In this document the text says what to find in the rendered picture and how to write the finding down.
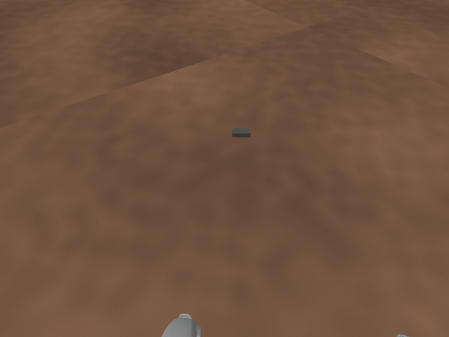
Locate small box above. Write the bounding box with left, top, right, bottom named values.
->
left=232, top=128, right=249, bottom=137

